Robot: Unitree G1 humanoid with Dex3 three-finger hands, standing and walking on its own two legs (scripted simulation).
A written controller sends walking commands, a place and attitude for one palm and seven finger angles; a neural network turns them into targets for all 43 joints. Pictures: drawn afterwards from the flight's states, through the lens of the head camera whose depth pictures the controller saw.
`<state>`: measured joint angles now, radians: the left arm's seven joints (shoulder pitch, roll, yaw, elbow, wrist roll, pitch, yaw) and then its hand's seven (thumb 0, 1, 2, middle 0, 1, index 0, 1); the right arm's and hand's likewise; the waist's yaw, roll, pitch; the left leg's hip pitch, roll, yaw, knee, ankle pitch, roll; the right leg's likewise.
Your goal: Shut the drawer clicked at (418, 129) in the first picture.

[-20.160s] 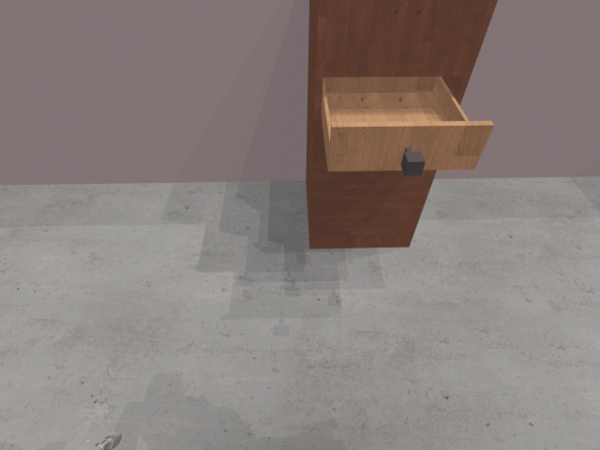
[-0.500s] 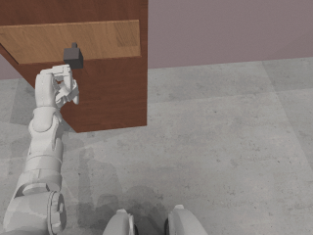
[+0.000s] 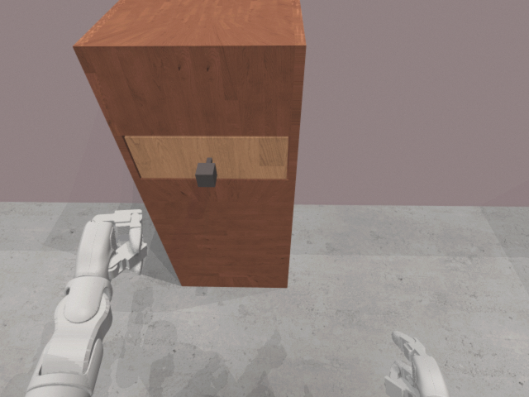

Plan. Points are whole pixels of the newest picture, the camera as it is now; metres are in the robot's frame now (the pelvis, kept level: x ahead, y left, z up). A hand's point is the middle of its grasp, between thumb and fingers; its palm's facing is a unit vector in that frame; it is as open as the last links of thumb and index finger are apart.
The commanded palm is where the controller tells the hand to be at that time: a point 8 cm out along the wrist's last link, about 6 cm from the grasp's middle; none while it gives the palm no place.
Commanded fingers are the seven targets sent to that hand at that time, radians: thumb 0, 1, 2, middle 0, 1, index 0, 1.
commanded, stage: draw the hand back to the body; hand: left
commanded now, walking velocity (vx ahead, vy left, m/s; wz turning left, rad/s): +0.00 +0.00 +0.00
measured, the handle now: (207, 169) +0.62 +0.18 -0.05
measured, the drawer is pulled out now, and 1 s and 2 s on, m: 0.00 0.00 0.00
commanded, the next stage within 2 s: step back with the hand held close in 0.66 s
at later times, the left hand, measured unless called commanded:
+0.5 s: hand (26, 306) +0.17 +0.24 +0.18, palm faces +0.40 -0.83 -0.40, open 3.3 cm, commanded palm +0.12 +0.28 +0.19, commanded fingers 0.00 0.90 0.90 -1.40 -1.60 -1.40 -1.60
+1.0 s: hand (36, 302) +0.18 +0.24 +0.18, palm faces +0.34 -0.81 -0.47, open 3.2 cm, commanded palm +0.11 +0.28 +0.19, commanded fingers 0.00 0.90 0.90 -1.40 -1.60 -1.40 -1.60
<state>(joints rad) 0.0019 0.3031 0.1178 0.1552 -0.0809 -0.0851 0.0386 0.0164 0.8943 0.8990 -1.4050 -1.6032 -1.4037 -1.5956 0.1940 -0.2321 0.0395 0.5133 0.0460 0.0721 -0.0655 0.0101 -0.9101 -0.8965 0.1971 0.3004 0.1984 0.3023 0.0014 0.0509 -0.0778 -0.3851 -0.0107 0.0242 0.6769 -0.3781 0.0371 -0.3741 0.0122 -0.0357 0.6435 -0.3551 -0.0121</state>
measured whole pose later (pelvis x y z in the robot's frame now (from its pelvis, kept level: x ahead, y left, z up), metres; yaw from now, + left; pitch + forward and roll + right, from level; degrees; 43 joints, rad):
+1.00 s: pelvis -0.01 +0.00 +0.02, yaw +1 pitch +0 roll -1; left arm 0.57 0.35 0.34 -0.47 -0.05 -0.17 0.10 0.01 0.89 0.90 -1.41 -1.60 -1.41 -1.60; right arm 0.17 -0.25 0.00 0.58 -0.01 -0.02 -0.07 0.01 -0.91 -0.90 0.20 0.30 0.20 0.30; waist 0.00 0.07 0.02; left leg -0.20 -0.02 0.01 0.43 -0.23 0.04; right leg -0.17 0.01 -0.04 0.37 -0.20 -0.01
